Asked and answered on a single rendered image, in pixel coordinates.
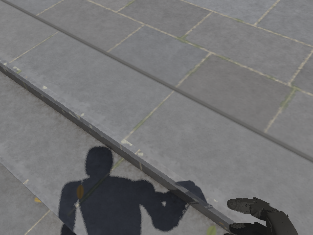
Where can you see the robot right hand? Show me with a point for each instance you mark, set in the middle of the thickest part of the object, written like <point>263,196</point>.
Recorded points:
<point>277,222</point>

